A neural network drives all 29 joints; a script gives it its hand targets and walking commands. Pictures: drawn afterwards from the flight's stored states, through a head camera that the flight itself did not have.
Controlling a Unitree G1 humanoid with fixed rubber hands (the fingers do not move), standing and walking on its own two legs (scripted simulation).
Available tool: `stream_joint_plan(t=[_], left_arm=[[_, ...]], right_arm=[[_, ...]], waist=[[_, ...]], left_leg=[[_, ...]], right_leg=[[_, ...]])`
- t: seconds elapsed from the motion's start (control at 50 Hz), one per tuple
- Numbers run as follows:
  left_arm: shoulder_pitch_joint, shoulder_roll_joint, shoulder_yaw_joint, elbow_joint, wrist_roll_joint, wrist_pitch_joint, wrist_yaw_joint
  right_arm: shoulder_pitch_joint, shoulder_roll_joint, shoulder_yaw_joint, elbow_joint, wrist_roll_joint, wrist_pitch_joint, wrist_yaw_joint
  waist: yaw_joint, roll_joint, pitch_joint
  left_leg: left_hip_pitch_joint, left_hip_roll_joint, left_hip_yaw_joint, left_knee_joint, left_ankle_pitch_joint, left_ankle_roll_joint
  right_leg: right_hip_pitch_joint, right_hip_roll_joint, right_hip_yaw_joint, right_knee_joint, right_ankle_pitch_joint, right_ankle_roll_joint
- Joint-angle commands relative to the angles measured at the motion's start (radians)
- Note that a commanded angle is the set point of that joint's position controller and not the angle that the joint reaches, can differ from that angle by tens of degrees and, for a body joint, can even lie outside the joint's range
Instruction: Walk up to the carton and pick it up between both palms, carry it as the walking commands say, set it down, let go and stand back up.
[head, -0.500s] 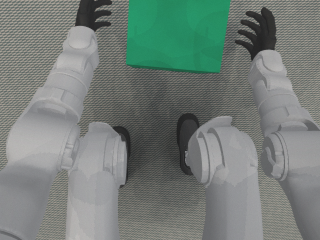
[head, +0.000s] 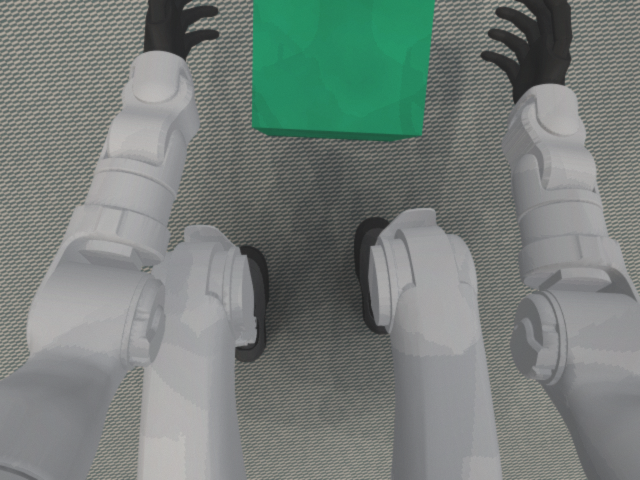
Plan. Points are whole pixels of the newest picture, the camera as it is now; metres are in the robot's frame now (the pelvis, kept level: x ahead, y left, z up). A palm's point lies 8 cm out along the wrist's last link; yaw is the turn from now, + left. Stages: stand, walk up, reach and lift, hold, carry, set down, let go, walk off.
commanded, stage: set down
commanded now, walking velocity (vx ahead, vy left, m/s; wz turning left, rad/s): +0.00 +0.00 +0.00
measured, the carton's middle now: (336, 72) +0.51 -0.06 -0.32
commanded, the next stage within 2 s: let go in 1.04 s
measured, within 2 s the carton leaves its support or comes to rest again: neither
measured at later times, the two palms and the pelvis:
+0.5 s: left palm out of the picture +0.52 +0.13 +0.00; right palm out of the picture +0.47 -0.25 -0.01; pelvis +0.03 +0.00 +0.11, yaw -1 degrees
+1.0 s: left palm out of the picture +0.51 +0.12 +0.14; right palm out of the picture +0.46 -0.26 +0.14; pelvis +0.07 +0.00 +0.24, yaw -1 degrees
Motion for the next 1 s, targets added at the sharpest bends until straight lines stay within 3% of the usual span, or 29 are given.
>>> stream_joint_plan(t=[0.0, 0.14, 0.22, 0.32, 0.42, 0.5, 0.52, 0.58, 0.68, 0.74, 0.78, 0.88, 0.98], left_arm=[[-0.258, 0.132, 0.070, -0.219, 0.043, -0.005, 0.017], [-0.207, 0.112, 0.112, -0.115, 0.063, -0.001, -0.009], [-0.144, 0.073, 0.132, -0.016, 0.083, -0.017, -0.049], [-0.115, 0.032, 0.122, -0.020, 0.111, -0.022, -0.069], [-0.064, -0.018, 0.088, -0.158, 0.107, -0.011, -0.063], [0.000, -0.039, 0.081, -0.273, 0.118, 0.006, -0.057], [0.025, -0.036, 0.100, -0.285, 0.137, 0.009, -0.055], [0.087, -0.058, 0.113, -0.291, 0.158, 0.009, -0.061], [0.159, -0.083, 0.127, -0.256, 0.171, -0.007, -0.080], [0.192, -0.082, 0.136, -0.254, 0.186, -0.022, -0.087], [0.204, -0.096, 0.138, -0.245, 0.187, -0.030, -0.094], [0.215, -0.113, 0.137, -0.206, 0.196, -0.042, -0.101], [0.190, -0.104, 0.176, -0.152, 0.241, -0.061, -0.104]], right_arm=[[-0.221, -0.171, -0.036, -0.193, -0.009, 0.006, -0.010], [-0.217, -0.098, 0.002, -0.165, 0.000, 0.026, 0.013], [-0.144, -0.070, -0.030, -0.087, -0.055, 0.016, 0.027], [-0.094, -0.082, -0.084, -0.061, -0.118, 0.007, 0.049], [-0.012, -0.107, -0.133, -0.155, -0.139, -0.006, 0.069], [0.062, -0.104, -0.144, -0.226, -0.137, 0.002, 0.095], [0.086, -0.105, -0.149, -0.244, -0.140, 0.006, 0.099], [0.126, -0.070, -0.138, -0.249, -0.129, 0.008, 0.125], [0.169, -0.047, -0.145, -0.252, -0.143, -0.001, 0.144], [0.192, -0.023, -0.133, -0.252, -0.141, -0.010, 0.151], [0.210, -0.030, -0.153, -0.240, -0.164, -0.016, 0.152], [0.226, -0.023, -0.179, -0.180, -0.199, -0.034, 0.154], [0.208, 0.019, -0.194, -0.113, -0.238, -0.056, 0.154]], waist=[[-0.040, -0.021, -1.679], [0.017, -0.087, -1.582], [0.008, -0.094, -1.390], [-0.013, -0.033, -1.343], [-0.049, 0.012, -1.537], [-0.047, 0.020, -1.606], [-0.031, 0.023, -1.619], [-0.007, 0.030, -1.556], [-0.011, -0.025, -1.493], [0.016, -0.024, -1.496], [-0.003, -0.040, -1.465], [-0.014, -0.021, -1.360], [0.001, -0.004, -1.244]], left_leg=[[0.519, -0.039, 0.088, -0.251, 0.152, -0.009], [0.413, -0.034, 0.093, -0.336, 0.115, 0.006], [0.295, -0.033, 0.082, -0.415, 0.047, 0.004], [0.378, -0.031, 0.062, -0.520, 0.046, -0.005], [0.602, -0.037, 0.042, -0.590, 0.202, -0.024], [0.746, -0.041, 0.031, -0.647, 0.299, -0.035], [0.767, -0.043, 0.038, -0.658, 0.325, -0.041], [0.790, -0.041, 0.038, -0.716, 0.361, -0.040], [0.790, -0.038, 0.032, -0.824, 0.393, -0.035], [0.832, -0.037, 0.035, -0.882, 0.427, -0.038], [0.834, -0.035, 0.026, -0.934, 0.437, -0.039], [0.914, -0.021, 0.000, -1.044, 0.448, -0.046], [0.901, -0.008, -0.011, -1.108, 0.419, -0.050]], right_leg=[[0.819, 0.049, -0.083, -0.208, 0.251, 0.010], [0.863, 0.049, -0.052, -0.303, 0.229, 0.023], [0.786, 0.047, -0.036, -0.382, 0.152, 0.022], [0.701, 0.046, -0.060, -0.469, 0.097, 0.014], [0.779, 0.056, -0.093, -0.532, 0.245, 0.005], [0.844, 0.065, -0.103, -0.595, 0.322, 0.001], [0.877, 0.065, -0.101, -0.611, 0.346, 0.003], [0.916, 0.064, -0.085, -0.673, 0.392, 0.003], [1.050, 0.062, -0.061, -0.765, 0.473, 0.015], [1.129, 0.057, -0.045, -0.821, 0.525, 0.017], [1.179, 0.057, -0.039, -0.861, 0.555, 0.018], [1.182, 0.060, -0.042, -0.961, 0.534, 0.023], [1.179, 0.045, -0.038, -1.027, 0.486, 0.021]])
